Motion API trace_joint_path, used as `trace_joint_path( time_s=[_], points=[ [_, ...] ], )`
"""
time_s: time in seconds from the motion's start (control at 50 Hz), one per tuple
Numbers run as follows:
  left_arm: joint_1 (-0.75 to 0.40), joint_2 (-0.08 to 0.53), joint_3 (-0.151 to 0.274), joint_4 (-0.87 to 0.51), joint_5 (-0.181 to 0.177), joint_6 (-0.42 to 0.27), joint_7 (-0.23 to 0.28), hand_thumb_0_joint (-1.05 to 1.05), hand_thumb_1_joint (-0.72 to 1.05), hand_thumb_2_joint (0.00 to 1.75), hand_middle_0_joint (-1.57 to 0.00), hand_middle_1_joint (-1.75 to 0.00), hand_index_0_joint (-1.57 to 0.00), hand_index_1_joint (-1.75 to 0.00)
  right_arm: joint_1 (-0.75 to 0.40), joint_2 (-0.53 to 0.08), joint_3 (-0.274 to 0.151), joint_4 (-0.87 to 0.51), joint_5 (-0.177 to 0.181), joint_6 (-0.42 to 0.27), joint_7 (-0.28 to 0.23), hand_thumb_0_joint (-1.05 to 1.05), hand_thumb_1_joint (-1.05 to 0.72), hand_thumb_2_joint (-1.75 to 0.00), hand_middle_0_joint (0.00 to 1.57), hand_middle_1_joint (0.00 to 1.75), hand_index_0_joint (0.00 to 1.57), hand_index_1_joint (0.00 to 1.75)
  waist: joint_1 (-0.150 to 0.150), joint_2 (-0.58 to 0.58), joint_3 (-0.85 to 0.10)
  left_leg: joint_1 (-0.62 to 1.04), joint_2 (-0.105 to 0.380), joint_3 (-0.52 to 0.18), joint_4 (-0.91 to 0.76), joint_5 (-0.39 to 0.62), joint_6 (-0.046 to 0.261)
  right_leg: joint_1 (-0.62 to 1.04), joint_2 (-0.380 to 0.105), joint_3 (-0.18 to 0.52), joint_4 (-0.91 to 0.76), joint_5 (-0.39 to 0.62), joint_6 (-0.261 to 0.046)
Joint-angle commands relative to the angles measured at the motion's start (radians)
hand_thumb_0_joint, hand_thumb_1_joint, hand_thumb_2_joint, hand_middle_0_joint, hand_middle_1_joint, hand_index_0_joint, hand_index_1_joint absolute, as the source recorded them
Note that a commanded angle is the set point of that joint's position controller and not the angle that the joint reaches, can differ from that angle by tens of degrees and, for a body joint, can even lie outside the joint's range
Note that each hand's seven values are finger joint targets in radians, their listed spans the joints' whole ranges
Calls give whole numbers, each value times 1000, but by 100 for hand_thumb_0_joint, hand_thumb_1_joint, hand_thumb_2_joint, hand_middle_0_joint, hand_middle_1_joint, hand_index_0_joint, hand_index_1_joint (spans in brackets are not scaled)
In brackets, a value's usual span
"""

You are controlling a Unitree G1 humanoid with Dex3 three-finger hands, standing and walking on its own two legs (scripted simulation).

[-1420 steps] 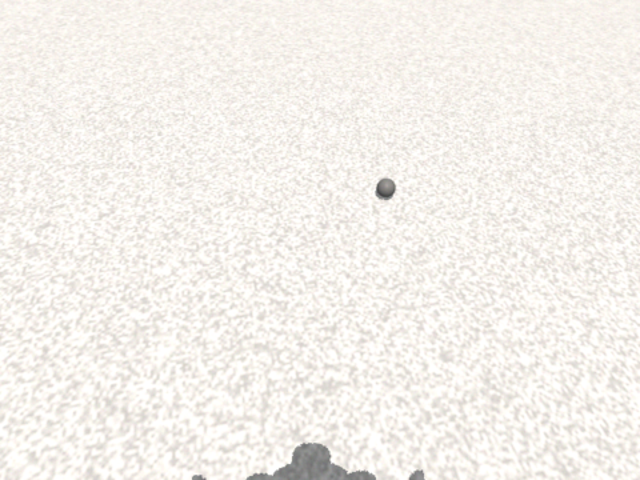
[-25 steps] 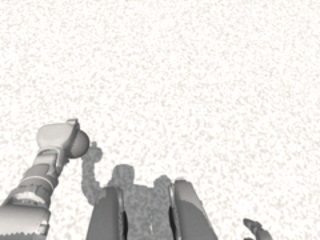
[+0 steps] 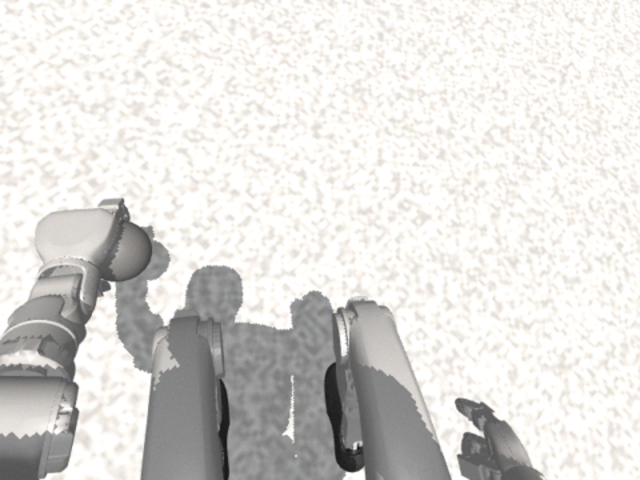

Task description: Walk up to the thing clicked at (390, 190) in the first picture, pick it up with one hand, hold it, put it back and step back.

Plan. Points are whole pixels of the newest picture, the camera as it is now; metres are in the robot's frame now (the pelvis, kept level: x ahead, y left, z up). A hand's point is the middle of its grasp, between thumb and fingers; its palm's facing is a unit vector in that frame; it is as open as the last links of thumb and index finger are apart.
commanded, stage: crouch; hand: left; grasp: from above
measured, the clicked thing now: (118, 250) +0.41 +0.23 -0.18
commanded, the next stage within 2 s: lower in 0.62 s
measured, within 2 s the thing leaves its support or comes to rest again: neither
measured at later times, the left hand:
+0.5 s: hand (110, 268) +0.40 +0.26 -0.23, palm faces -0.44 -0.04 -0.90, open 10.9 cm
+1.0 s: hand (121, 273) +0.40 +0.25 -0.28, palm faces -0.47 -0.06 -0.88, open 10.9 cm
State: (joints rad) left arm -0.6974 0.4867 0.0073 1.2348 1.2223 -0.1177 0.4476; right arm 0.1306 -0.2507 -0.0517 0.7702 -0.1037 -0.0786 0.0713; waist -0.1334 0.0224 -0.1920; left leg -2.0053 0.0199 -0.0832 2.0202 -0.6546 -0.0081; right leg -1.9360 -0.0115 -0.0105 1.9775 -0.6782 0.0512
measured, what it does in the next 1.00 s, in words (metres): lowers itself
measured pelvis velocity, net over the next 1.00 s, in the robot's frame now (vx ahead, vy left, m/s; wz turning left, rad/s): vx -0.01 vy -0.01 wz -0.04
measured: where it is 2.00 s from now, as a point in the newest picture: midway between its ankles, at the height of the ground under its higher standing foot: (281, 443)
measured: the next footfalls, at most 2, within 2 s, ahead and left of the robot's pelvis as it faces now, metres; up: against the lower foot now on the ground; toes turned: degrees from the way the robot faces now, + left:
none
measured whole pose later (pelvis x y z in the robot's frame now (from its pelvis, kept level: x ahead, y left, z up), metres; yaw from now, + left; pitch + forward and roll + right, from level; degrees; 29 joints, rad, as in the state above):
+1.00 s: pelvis -0.01 -0.01 -0.11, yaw -2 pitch +33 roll -6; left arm -0.81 0.59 0.08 1.43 1.25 -0.21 0.48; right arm 0.12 -0.27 -0.01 0.81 -0.14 -0.09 0.13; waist -0.17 -0.01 -0.09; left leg -2.27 0.02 -0.13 2.35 -0.66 -0.03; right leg -2.21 0.02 -0.02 2.30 -0.68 0.05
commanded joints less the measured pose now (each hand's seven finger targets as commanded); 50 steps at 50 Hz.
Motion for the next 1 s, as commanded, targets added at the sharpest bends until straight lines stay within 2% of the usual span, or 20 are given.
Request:
trace_joint_path(
  time_s=[0.0,0.04,0.08,0.1,0.14,0.24,0.28,0.3,0.32,0.36,0.44,0.48,0.52,0.56,0.72,0.74,0.82,0.9,0.96,0.98],
  points=[
    [-295,238,54,-112,-7,-2,43,0,43,97,-83,-89,-84,-88,176,-198,-69,-33,-2,-14,-3,0,-91,-90,20,30,20,30,-10,150,-592,511,-20,50,-195,142,24,213,29,-81,-198,195,-85],
    [-277,216,54,-99,-12,-3,41,0,42,98,-83,-87,-83,-87,169,-206,-69,-34,-5,-15,1,0,-91,-90,20,30,20,30,-9,170,-596,500,-21,46,-184,157,19,192,28,-86,-163,203,-86],
    [-318,259,73,-147,-5,-12,40,0,41,95,-82,-86,-83,-86,178,-207,-70,-29,-7,-12,5,0,-91,-90,20,30,20,30,-3,186,-626,512,-18,44,-161,181,17,180,32,-91,-136,222,-88],
    [-274,232,59,-95,-2,-10,35,0,40,95,-82,-86,-82,-85,176,-207,-71,-30,-7,-11,8,0,-91,-90,20,30,20,30,-6,173,-605,491,-20,52,-145,184,19,188,35,-88,-140,229,-86],
    [-320,268,79,-146,-10,-24,35,0,39,98,-81,-88,-82,-87,173,-208,-70,-32,-8,-12,14,0,-91,-90,20,30,20,30,-13,155,-597,445,-20,56,-124,166,26,185,39,-91,-130,222,-83],
    [-319,281,93,-114,-4,-40,33,0,36,92,-78,-87,-79,-86,178,-214,-69,-28,-16,-12,22,0,-91,-90,20,30,20,30,-18,144,-585,395,-20,58,-82,132,29,154,41,-95,-96,190,-81],
    [-298,264,73,-73,-9,-42,30,0,34,90,-76,-86,-77,-85,157,-210,-65,-34,-14,-10,25,0,-91,-90,20,30,20,30,-12,153,-590,354,-24,71,-66,116,31,164,47,-90,-89,174,-81],
    [-344,316,107,-142,-10,-53,34,0,34,92,-77,-86,-78,-85,174,-216,-70,-25,-16,-8,25,0,-91,-90,20,30,20,30,-10,145,-616,357,-22,69,-58,121,33,176,48,-91,-84,178,-80],
    [-313,318,111,-104,-5,-49,36,0,35,92,-76,-87,-78,-86,170,-213,-67,-28,-15,-8,24,0,-91,-90,20,30,20,30,0,139,-605,345,-23,71,-52,112,33,169,47,-91,-77,166,-81],
    [-321,275,78,-82,-14,-49,35,0,35,93,-76,-88,-77,-87,155,-209,-66,-31,-16,-9,27,0,-91,-90,20,30,20,30,-17,123,-589,313,-21,74,-33,97,38,160,51,-90,-75,159,-79],
    [-357,330,105,-97,-9,-56,41,0,33,87,-74,-86,-76,-84,166,-215,-65,-21,-18,-9,27,0,-91,-90,20,30,20,30,-6,142,-606,319,-19,73,-15,96,36,143,53,-94,-51,154,-83],
    [-326,297,87,-33,-1,-52,43,0,34,87,-75,-86,-77,-84,167,-212,-57,-22,-18,-10,29,0,-91,-90,20,30,20,30,-22,144,-554,304,-21,68,-11,80,33,104,51,-100,-35,137,-86],
    [-358,321,102,-39,1,-56,48,0,31,89,-75,-85,-76,-84,164,-223,-58,-14,-21,-12,29,0,-91,-90,20,30,20,30,-16,156,-552,298,-21,63,-9,63,33,78,52,-104,-21,123,-89],
    [-373,299,79,-40,-1,-54,48,0,31,87,-74,-84,-75,-82,156,-223,-58,-12,-19,-14,29,0,-91,-90,20,30,20,30,-21,174,-544,310,-17,56,-14,46,27,36,53,-112,-7,106,-93],
    [-347,300,88,-1,0,-51,51,0,24,92,-73,-82,-72,-83,162,-225,-46,-6,-20,-15,36,0,-91,-90,20,30,20,30,-24,155,-547,262,-23,67,35,91,32,57,55,-109,20,154,-87],
    [-379,325,95,-27,-2,-56,52,0,24,92,-72,-83,-72,-84,169,-225,-47,4,-22,-14,36,0,-91,-90,20,30,20,30,-26,142,-556,249,-22,75,51,102,37,81,58,-105,17,172,-83],
    [-380,297,76,68,5,-67,51,0,24,89,-72,-82,-72,-82,163,-230,-34,7,-29,-20,40,0,-91,-90,20,30,20,30,-43,126,-488,193,-25,72,74,66,39,23,57,-111,33,131,-84],
    [-388,334,98,75,16,-92,67,0,24,89,-72,-81,-72,-82,155,-235,-31,16,-34,-24,45,0,-91,-90,20,30,20,30,-29,153,-511,202,-26,68,89,64,32,10,59,-119,70,120,-87],
    [-395,319,93,82,31,-101,83,0,28,89,-74,-84,-75,-84,154,-236,-32,18,-43,-26,49,0,-91,-90,20,30,20,30,-43,162,-517,218,-25,66,101,73,29,-12,61,-127,90,132,-87],
    [-422,347,109,57,31,-111,92,0,28,90,-75,-84,-75,-84,154,-237,-32,24,-45,-26,51,0,-91,-90,20,30,20,30,-45,182,-524,211,-25,67,107,72,29,-11,63,-126,92,130,-86]
  ],
)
